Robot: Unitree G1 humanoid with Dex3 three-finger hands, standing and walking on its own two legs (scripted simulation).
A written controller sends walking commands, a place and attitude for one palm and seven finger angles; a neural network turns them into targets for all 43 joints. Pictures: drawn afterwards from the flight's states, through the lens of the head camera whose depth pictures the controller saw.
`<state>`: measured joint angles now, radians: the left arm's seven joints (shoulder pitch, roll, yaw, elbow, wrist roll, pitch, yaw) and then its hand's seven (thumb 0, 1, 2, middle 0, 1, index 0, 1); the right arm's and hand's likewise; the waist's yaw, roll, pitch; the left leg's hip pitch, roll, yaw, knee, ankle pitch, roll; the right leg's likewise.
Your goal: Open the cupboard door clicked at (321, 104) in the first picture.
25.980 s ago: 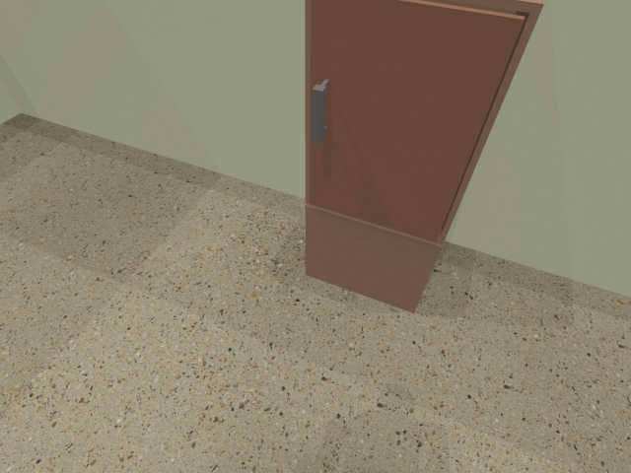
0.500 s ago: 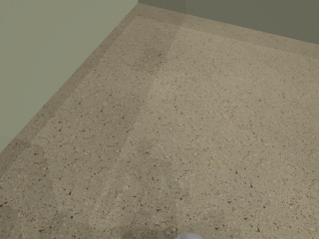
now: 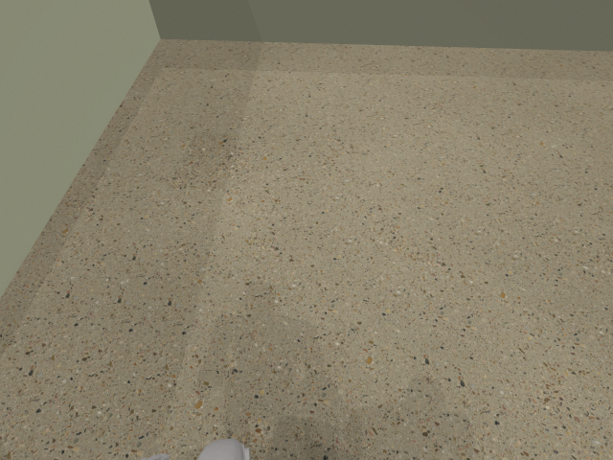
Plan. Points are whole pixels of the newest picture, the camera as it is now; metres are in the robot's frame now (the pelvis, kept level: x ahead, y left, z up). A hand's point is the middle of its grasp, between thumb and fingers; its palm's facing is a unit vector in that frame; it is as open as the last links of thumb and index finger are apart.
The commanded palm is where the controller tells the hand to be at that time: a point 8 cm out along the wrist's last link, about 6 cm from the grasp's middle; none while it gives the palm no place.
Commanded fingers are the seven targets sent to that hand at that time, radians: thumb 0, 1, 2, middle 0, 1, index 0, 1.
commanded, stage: walk to a spot facing it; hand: left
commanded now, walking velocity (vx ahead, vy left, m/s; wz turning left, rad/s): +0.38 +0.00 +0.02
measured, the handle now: out of the picture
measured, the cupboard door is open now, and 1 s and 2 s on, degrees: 46 46 46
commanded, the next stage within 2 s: turn to face it in 0.24 s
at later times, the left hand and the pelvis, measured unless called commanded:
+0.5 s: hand (189, 405) +0.23 +0.20 -0.19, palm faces +0.08 -0.99 -0.15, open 7.4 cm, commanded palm none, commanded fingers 0.00 0.90 0.90 -0.20 -0.30 -0.20 -0.30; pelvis +0.24 +0.03 -0.01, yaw +0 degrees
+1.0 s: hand (201, 325) +0.36 +0.20 -0.18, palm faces +0.36 -0.91 -0.20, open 7.3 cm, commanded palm none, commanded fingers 0.00 0.90 0.90 -0.20 -0.30 -0.20 -0.30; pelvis +0.35 +0.00 -0.01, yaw +21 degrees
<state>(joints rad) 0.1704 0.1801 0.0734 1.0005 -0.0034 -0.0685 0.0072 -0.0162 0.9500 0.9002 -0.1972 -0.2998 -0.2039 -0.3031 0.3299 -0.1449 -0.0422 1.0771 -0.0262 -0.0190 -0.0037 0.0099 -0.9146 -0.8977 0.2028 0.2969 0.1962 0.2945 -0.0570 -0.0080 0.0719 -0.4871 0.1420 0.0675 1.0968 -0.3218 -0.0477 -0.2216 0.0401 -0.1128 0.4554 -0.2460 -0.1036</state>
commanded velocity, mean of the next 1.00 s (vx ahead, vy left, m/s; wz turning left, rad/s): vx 0.09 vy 0.00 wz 0.40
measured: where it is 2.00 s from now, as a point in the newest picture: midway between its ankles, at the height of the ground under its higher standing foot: (320, 378)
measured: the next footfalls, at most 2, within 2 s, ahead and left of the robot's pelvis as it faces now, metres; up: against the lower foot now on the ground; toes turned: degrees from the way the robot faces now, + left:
left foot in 0.34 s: +0.32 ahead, +0.14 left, +0.00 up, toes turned +6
right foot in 0.68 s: +0.39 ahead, -0.11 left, +0.00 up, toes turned +3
